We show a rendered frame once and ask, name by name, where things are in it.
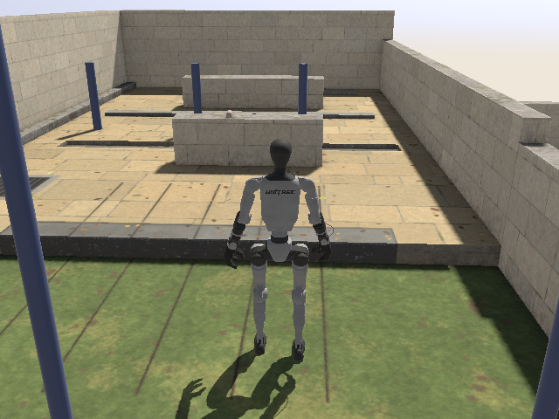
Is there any left robot forearm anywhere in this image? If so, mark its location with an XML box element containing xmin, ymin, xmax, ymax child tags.
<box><xmin>227</xmin><ymin>211</ymin><xmax>245</xmax><ymax>250</ymax></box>

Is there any left robot hand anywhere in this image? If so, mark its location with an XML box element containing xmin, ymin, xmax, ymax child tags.
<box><xmin>224</xmin><ymin>246</ymin><xmax>245</xmax><ymax>269</ymax></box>

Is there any robot left foot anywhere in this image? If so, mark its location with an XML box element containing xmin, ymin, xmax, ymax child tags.
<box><xmin>254</xmin><ymin>333</ymin><xmax>266</xmax><ymax>355</ymax></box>

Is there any left robot upper arm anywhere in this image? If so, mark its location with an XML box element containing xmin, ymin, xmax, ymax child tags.
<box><xmin>238</xmin><ymin>176</ymin><xmax>262</xmax><ymax>224</ymax></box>

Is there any humanoid robot head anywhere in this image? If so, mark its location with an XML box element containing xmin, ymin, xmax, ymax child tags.
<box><xmin>266</xmin><ymin>139</ymin><xmax>295</xmax><ymax>181</ymax></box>

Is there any right robot upper arm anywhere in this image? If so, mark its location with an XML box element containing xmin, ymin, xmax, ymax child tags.
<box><xmin>299</xmin><ymin>176</ymin><xmax>321</xmax><ymax>225</ymax></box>

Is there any right robot forearm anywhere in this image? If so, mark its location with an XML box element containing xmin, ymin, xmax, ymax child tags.
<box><xmin>313</xmin><ymin>212</ymin><xmax>330</xmax><ymax>245</ymax></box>

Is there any right robot hand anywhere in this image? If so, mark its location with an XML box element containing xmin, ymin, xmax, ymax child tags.
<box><xmin>312</xmin><ymin>241</ymin><xmax>332</xmax><ymax>261</ymax></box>

